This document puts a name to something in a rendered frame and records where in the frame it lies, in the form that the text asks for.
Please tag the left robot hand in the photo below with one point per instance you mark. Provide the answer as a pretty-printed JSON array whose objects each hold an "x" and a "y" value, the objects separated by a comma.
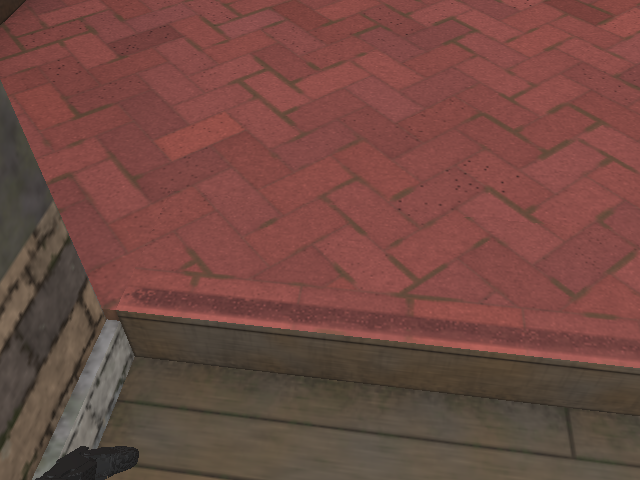
[{"x": 94, "y": 464}]

